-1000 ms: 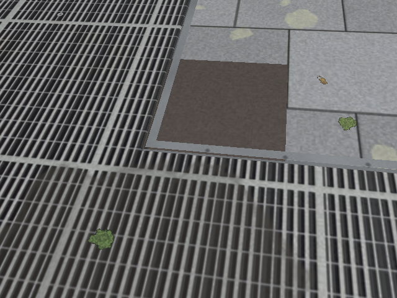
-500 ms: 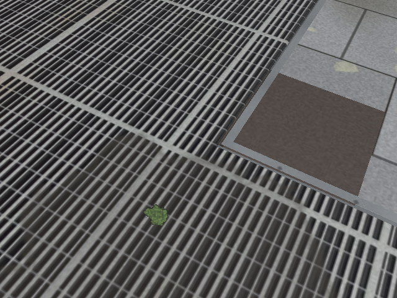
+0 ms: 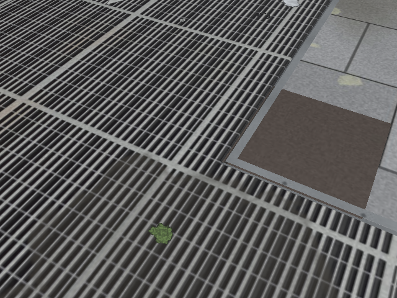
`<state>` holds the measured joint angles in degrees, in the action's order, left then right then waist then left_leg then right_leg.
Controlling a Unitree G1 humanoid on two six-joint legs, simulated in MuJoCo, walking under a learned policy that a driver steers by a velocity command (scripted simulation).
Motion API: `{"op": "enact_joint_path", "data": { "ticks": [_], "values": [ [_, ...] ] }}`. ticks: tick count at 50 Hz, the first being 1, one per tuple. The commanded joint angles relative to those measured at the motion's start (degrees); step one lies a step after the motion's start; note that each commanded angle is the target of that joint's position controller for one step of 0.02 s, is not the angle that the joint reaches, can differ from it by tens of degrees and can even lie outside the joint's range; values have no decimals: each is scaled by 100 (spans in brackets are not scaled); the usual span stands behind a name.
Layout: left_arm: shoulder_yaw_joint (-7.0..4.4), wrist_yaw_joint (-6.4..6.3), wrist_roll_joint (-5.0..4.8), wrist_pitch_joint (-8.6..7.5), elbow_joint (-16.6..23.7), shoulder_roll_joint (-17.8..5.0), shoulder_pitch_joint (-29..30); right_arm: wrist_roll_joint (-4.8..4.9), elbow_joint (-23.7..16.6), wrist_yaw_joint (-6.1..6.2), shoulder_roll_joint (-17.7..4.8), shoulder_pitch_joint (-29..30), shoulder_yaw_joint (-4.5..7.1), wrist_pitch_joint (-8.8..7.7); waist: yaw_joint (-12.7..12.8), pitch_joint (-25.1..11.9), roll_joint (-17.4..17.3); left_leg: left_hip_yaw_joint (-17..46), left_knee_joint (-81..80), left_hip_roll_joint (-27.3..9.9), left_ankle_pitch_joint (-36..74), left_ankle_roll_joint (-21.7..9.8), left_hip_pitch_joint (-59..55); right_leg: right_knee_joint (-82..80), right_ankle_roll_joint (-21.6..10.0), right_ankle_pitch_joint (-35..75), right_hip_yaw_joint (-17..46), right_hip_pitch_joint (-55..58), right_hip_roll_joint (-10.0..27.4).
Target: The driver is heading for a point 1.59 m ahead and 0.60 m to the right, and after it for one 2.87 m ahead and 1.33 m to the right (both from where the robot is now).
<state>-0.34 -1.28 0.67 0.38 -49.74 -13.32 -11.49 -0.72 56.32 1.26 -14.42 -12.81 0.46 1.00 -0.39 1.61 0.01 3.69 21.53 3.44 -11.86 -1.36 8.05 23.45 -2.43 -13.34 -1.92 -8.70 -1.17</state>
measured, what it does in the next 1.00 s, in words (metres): walks ahead: left foot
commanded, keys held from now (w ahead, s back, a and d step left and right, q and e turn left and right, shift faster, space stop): shift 0.58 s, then w+shift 0.40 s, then w+e+shift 0.02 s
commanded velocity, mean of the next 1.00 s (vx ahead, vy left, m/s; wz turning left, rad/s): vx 0.22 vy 0.00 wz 0.01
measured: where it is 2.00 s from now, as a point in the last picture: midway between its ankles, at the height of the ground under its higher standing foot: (239, 208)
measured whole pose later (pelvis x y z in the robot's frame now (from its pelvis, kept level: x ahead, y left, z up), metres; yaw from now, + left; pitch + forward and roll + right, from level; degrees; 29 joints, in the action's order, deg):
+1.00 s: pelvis +0.11 +0.05 -0.01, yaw +0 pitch +2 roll +0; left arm -3.6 0.6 1.2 -3.7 -59.6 -13.6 -18.9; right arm -2.2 56.9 -0.3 -12.6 -11.9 2.8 -4.7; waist -0.3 -2.0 2.4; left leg -5.9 30.2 0.3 -15.5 -3.3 17.1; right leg 51.1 -6.7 -22.1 1.3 -16.6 0.4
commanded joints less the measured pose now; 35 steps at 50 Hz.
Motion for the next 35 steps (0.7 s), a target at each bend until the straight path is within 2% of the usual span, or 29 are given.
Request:
{"op": "enact_joint_path", "data": {
  "ticks": [1, 14, 29, 30, 31, 32, 33, 34, 35],
  "values": [
    [-138, -23, 1, -72, 35, -655, -101, 7, 18, 38, -525, -37, 89, -53, 48, -46, -11, 567, -326, -592, 777, -95, 92, -517, -145, 685, 765, 54, 730],
    [-24, -65, -3, -97, -748, -466, -370, 20, 734, 103, -362, -148, 10, -45, 39, 56, 56, 501, -369, -664, 820, -94, 3, -616, -134, 727, 756, 30, 680],
    [40, -109, -1, -109, -1248, -208, -672, 27, 1102, 150, -74, -346, -74, -55, 60, 155, 12, 425, -322, -679, 768, -53, 117, -602, -151, 771, 758, 42, 641],
    [-1, -97, 9, -93, -1291, -290, -802, 13, 1118, 151, -48, -456, -74, -47, 99, -82, 105, 277, -173, -507, -90, -105, 140, -710, -203, -463, 800, 159, 561],
    [-124, -78, 6, -41, -1306, -584, -941, -21, 1040, 129, -162, -426, -14, -22, 182, -24, 387, -5, 393, -179, -1477, -208, 564, -803, -409, -2259, 1076, 175, 573],
    [-222, -52, 19, 9, -1366, -793, -1307, -112, 844, 64, -264, -105, 34, -5, 395, 297, 661, -168, 1052, -20, -2242, -254, 1466, -1239, -723, -3784, 1812, 209, 996],
    [-306, -47, 22, 36, -1458, -909, -1579, -188, 564, -26, -119, 313, 12, -29, 524, 723, 1081, -588, 1896, -77, -1975, -228, 2149, -1809, -1126, -4574, 2690, 166, 1703],
    [-292, -36, 49, -8, -1450, -689, -1584, -211, 267, -84, -109, 840, 12, -89, 598, 1155, 897, -485, 2696, -441, -1548, -181, 2763, -2133, -1357, -4072, 3166, -6, 2141],
    [-287, -21, 67, -89, -1381, -573, -1403, -190, 172, -135, -103, 922, 41, -169, 415, 1064, 461, -332, 3027, -600, -1180, -137, 3000, -2137, -1321, -3388, 3054, 82, 2120]
  ]
}}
